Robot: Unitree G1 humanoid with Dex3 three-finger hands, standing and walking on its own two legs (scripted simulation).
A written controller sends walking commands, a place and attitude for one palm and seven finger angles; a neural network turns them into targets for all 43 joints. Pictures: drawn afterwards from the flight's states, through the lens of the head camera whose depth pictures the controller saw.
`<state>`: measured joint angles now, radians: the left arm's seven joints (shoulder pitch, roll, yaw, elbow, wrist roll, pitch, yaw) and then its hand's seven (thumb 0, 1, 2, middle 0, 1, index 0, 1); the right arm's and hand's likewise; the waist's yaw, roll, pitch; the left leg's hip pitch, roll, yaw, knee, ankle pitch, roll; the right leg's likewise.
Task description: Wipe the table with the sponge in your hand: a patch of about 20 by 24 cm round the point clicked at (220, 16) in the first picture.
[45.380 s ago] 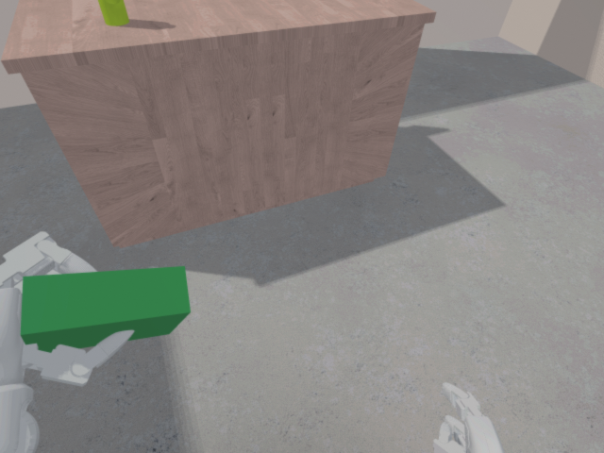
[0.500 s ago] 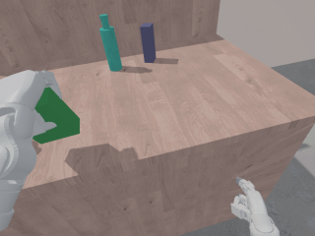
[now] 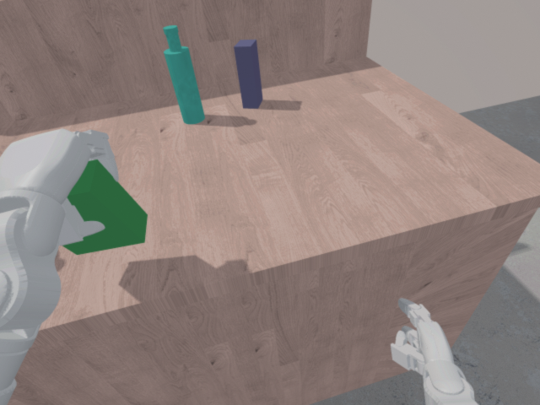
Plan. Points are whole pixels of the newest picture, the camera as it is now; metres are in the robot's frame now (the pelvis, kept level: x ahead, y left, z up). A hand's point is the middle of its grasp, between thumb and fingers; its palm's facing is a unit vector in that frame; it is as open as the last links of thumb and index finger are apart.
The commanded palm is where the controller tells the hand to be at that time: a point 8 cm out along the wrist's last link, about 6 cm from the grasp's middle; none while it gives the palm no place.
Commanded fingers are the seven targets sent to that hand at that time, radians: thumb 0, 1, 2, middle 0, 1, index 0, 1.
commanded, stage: bring the sponge back beside the body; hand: left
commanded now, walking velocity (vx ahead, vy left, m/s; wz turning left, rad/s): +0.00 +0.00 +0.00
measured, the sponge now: (96, 220) +0.26 +0.30 +0.19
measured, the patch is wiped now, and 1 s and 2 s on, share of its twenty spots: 1.00 1.00 1.00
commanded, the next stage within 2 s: step back with the hand held close in 1.36 s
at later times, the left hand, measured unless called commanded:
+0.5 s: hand (73, 204) +0.22 +0.26 +0.26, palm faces +0.37 -0.11 -0.92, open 8.9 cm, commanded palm +0.16 +0.29 +0.32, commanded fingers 0.00 0.10 1.30 -1.20 -1.60 -1.20 -1.60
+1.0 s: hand (48, 212) +0.19 +0.26 +0.27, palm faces +0.46 -0.07 -0.89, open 8.9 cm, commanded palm +0.13 +0.27 +0.31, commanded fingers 0.00 0.10 1.30 -1.20 -1.60 -1.20 -1.60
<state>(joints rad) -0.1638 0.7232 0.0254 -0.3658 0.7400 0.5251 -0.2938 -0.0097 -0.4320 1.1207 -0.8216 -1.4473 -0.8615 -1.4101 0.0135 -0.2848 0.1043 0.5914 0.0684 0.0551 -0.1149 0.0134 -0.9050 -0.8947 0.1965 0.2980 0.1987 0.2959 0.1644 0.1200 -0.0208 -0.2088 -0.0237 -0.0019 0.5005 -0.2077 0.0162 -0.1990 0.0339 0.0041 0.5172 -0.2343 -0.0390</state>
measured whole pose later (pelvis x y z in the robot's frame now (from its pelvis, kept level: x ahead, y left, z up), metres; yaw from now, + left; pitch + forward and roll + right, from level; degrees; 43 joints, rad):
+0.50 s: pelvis -0.01 +0.00 +0.00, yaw -1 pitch -7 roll +0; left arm -0.07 0.71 0.01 -0.53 0.70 0.54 -0.20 -0.01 -0.43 1.12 -0.82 -1.44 -0.86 -1.41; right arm -0.01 -0.25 0.12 0.58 0.07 0.04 -0.12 0.01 -0.90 -0.89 0.20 0.30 0.20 0.30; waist 0.18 0.11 -0.02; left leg -0.17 -0.02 0.01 0.50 -0.20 0.02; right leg -0.17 0.04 0.02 0.51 -0.22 -0.04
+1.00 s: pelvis -0.01 -0.01 +0.00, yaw -1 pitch -9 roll +0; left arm 0.02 0.72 0.09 -0.59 0.66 0.52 -0.13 -0.01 -0.44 1.12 -0.83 -1.44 -0.86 -1.41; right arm 0.01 -0.27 0.09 0.60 0.07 0.05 -0.12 0.01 -0.90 -0.89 0.20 0.30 0.20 0.30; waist 0.19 0.13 -0.03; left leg -0.17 0.00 0.01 0.53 -0.21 0.00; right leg -0.16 0.05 0.02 0.53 -0.23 -0.05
